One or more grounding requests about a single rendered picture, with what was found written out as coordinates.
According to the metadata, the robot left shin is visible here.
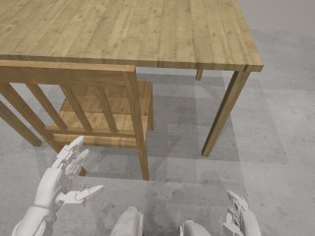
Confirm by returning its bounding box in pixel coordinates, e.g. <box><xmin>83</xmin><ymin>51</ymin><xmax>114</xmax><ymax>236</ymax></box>
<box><xmin>127</xmin><ymin>206</ymin><xmax>137</xmax><ymax>210</ymax></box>

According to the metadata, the right robot thigh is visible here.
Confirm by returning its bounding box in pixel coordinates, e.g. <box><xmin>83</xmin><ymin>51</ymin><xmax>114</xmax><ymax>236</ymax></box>
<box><xmin>177</xmin><ymin>222</ymin><xmax>211</xmax><ymax>236</ymax></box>

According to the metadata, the right robot hand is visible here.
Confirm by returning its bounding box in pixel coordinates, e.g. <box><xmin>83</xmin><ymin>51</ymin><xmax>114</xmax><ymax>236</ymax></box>
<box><xmin>222</xmin><ymin>191</ymin><xmax>262</xmax><ymax>236</ymax></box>

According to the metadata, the chair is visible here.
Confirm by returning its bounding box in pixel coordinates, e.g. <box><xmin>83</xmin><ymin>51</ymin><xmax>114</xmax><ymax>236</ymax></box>
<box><xmin>0</xmin><ymin>59</ymin><xmax>154</xmax><ymax>181</ymax></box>

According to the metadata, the robot left forearm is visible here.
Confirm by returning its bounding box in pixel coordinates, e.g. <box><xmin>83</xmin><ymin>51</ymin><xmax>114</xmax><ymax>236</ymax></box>
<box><xmin>11</xmin><ymin>206</ymin><xmax>57</xmax><ymax>236</ymax></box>

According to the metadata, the left robot hand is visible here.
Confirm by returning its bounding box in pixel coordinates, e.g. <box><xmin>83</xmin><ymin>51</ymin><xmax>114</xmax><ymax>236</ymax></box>
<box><xmin>33</xmin><ymin>135</ymin><xmax>105</xmax><ymax>213</ymax></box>

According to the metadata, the table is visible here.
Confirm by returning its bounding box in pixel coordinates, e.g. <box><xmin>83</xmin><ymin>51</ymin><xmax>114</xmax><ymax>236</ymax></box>
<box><xmin>0</xmin><ymin>0</ymin><xmax>265</xmax><ymax>157</ymax></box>

